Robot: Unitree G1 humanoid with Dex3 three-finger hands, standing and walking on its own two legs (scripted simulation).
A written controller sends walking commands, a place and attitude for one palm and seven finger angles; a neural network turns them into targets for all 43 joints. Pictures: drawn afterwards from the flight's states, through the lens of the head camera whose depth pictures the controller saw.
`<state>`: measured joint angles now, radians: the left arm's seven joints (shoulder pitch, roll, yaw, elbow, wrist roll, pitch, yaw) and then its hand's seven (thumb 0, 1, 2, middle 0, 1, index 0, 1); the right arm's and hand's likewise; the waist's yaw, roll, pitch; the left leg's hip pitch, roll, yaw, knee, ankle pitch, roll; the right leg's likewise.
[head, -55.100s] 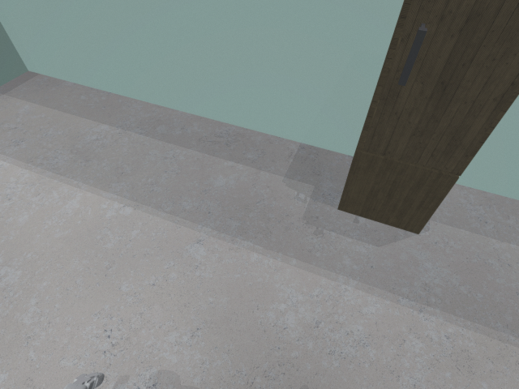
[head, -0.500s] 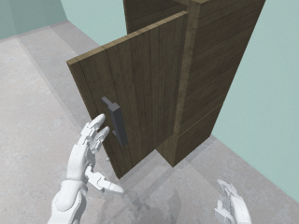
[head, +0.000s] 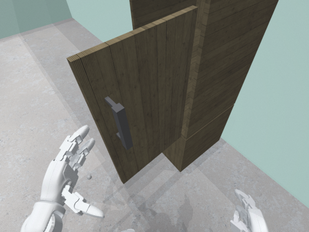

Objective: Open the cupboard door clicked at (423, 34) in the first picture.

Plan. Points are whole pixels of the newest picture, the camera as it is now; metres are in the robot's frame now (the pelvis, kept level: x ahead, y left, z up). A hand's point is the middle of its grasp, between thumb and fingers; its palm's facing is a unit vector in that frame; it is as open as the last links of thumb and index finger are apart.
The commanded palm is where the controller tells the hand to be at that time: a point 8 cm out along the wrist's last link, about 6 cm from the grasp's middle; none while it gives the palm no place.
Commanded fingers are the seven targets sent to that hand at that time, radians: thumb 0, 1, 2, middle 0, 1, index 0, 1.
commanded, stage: draw the hand back to the body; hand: left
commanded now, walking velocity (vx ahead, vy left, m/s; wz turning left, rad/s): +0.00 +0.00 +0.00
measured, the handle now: (119, 124) +0.36 +0.12 +0.09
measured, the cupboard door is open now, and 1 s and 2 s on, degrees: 93 93 93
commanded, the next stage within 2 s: step back with the hand held close in 1.52 s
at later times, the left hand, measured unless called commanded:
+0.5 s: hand (53, 177) +0.20 +0.21 +0.13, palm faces +0.07 -0.99 -0.15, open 16.0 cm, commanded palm +0.17 +0.26 +0.15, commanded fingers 0.00 -0.19 0.44 -0.16 -0.30 -0.16 -0.30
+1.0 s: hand (16, 155) +0.22 +0.27 +0.18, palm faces +0.37 -0.84 -0.39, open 10.8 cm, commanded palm +0.17 +0.31 +0.20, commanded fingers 0.00 0.69 0.81 -0.19 -0.30 -0.19 -0.30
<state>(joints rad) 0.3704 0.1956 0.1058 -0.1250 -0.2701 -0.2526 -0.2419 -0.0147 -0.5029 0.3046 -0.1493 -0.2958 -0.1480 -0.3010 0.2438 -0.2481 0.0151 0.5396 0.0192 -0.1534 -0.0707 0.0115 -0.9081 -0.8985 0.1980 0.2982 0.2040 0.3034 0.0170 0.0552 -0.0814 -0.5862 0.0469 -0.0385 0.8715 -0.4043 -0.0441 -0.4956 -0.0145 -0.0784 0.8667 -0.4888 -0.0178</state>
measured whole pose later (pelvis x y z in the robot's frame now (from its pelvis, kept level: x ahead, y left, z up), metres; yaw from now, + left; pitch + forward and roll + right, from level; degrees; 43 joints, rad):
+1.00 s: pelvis +0.02 +0.02 +0.05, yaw -2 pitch -4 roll +0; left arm 0.46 0.32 0.27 -0.36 -0.04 -0.07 0.11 0.00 0.35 0.67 -0.19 -0.30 -0.19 -0.30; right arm 0.19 -0.22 0.04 0.64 -0.02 -0.11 -0.09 0.01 -0.91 -0.90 0.20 0.30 0.21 0.30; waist 0.07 0.05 0.03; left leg -0.12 0.02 0.03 0.42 -0.24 -0.01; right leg -0.04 -0.03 -0.03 0.39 -0.28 0.02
